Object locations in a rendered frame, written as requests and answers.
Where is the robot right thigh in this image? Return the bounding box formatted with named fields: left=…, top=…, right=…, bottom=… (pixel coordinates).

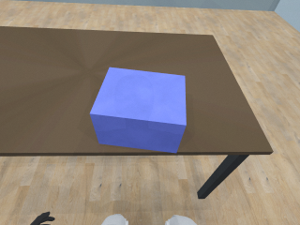
left=165, top=216, right=197, bottom=225

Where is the robot left thigh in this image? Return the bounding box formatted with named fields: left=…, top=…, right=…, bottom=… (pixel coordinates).
left=101, top=215, right=128, bottom=225

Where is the carton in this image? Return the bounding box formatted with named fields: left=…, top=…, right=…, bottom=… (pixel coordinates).
left=89, top=67, right=187, bottom=154

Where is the left robot hand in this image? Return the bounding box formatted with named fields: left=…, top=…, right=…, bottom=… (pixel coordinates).
left=30, top=211, right=55, bottom=225

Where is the robot thigh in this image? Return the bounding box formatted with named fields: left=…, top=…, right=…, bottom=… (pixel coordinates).
left=101, top=215, right=128, bottom=225
left=165, top=216, right=197, bottom=225

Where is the table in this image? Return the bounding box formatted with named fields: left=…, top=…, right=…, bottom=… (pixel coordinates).
left=0, top=26, right=274, bottom=199

